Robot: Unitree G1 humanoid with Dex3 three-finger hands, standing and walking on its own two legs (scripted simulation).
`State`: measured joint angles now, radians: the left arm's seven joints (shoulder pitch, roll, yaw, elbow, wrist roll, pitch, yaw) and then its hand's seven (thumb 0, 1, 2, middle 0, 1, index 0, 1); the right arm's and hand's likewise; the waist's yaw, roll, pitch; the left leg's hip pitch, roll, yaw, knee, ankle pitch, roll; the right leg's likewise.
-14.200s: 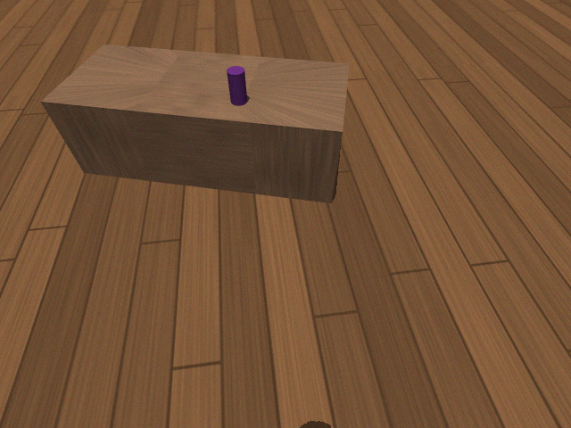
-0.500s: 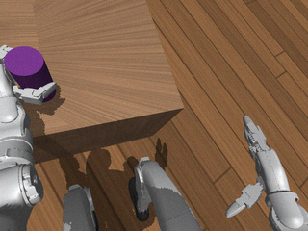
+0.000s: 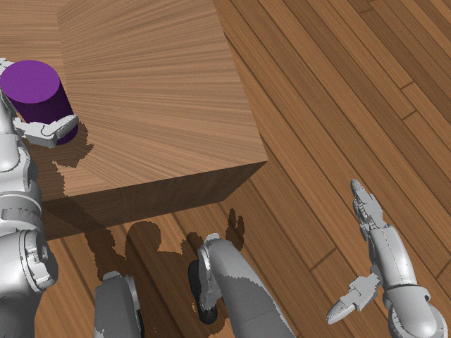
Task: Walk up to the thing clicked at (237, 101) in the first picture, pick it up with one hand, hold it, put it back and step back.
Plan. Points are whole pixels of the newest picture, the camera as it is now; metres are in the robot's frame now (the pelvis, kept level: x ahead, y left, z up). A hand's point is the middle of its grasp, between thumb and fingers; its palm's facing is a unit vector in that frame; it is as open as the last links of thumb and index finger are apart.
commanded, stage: lift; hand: left
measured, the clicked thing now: (45, 107) +0.53 +0.16 -0.03
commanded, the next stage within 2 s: hold in 1.64 s
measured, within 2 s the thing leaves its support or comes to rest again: neither
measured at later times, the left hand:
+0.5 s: hand (25, 102) +0.51 +0.17 +0.02, palm faces +0.11 -0.99 -0.04, open 10.2 cm
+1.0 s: hand (13, 147) +0.41 +0.17 +0.09, palm faces +0.09 -0.99 -0.05, open 10.2 cm
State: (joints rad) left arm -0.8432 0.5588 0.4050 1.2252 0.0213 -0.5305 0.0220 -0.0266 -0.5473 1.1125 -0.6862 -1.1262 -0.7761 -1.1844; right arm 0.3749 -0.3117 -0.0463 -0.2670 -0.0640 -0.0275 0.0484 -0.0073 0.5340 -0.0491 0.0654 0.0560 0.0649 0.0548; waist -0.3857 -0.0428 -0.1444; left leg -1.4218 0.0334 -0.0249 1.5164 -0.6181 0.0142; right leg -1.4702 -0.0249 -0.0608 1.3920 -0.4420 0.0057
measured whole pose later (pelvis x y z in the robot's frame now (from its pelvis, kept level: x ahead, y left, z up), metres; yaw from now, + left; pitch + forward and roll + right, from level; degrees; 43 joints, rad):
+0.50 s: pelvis +0.02 +0.00 +0.04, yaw +0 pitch +26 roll -3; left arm -0.69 0.43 0.36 1.07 -0.02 -0.49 0.01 -0.03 -0.55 1.11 -0.69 -1.12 -0.78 -1.18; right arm 0.41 -0.28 -0.04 -0.20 -0.05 -0.02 0.05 -0.01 0.52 -0.05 0.06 0.06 0.06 0.05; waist -0.29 -0.02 -0.15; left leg -1.22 0.03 -0.01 1.37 -0.60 0.02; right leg -1.28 -0.02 -0.05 1.26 -0.43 0.01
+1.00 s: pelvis +0.02 -0.01 +0.09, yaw +2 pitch +16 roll -1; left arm -0.33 0.26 0.20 0.72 -0.10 -0.42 -0.03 -0.03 -0.54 1.12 -0.68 -1.13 -0.77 -1.19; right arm 0.48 -0.26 -0.05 -0.15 -0.02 -0.01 0.00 -0.01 0.54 -0.05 0.06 0.06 0.06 0.05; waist -0.14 -0.03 -0.11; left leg -0.89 0.01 0.00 1.14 -0.53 0.01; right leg -0.96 -0.03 -0.04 1.08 -0.39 0.00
